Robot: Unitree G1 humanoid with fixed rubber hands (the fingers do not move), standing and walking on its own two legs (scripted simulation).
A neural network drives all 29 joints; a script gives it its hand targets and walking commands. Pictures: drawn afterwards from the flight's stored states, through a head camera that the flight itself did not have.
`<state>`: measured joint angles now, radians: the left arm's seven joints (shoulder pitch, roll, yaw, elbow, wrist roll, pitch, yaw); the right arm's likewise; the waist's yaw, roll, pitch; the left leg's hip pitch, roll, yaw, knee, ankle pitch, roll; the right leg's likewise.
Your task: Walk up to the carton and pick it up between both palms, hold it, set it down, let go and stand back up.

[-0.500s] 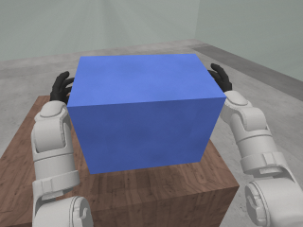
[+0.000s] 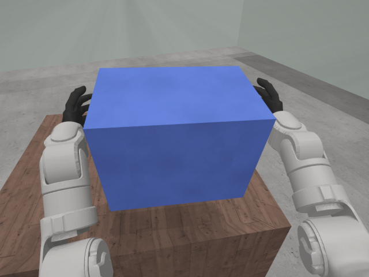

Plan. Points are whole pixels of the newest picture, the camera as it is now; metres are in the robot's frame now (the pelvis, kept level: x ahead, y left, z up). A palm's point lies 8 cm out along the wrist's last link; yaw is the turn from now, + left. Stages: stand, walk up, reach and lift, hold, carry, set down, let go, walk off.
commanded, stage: hold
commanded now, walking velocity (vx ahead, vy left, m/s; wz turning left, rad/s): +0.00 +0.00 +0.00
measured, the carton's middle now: (176, 136) +0.38 +0.01 +0.19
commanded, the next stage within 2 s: none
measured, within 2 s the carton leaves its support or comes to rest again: neither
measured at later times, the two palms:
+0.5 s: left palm (74, 126) +0.35 +0.20 +0.24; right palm (270, 115) +0.36 -0.19 +0.24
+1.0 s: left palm (73, 125) +0.36 +0.21 +0.24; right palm (269, 111) +0.37 -0.18 +0.25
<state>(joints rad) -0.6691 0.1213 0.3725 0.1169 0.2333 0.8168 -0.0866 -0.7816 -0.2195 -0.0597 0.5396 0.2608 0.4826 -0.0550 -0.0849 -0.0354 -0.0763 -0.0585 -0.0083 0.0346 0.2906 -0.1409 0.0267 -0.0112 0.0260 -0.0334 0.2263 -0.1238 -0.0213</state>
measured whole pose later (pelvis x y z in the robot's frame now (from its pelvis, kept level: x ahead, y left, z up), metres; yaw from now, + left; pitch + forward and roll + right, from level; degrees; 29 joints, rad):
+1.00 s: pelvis +0.00 +0.00 +0.00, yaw +0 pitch -5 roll -1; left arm -0.68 0.13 0.37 0.13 0.23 0.82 -0.08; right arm -0.81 -0.23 -0.05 0.56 0.28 0.50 -0.07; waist -0.08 -0.03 -0.07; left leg -0.06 0.00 0.03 0.29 -0.14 0.02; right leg -0.01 0.03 -0.04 0.22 -0.12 -0.03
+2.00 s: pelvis +0.00 +0.00 +0.00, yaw +0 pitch -6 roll -1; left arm -0.65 0.12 0.38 0.08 0.23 0.83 -0.10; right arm -0.76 -0.21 -0.06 0.49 0.27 0.51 -0.08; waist -0.09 -0.04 -0.08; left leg -0.05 -0.01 0.03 0.30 -0.15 0.02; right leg 0.00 0.03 -0.03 0.22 -0.13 -0.02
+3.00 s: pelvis +0.01 -0.01 +0.00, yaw +0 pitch -5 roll -1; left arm -0.65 0.14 0.36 0.07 0.22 0.84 -0.09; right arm -0.78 -0.22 -0.04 0.50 0.29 0.50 -0.09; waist -0.08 -0.04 -0.07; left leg -0.05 0.00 0.02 0.30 -0.15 0.02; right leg 0.00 0.03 -0.04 0.22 -0.13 -0.03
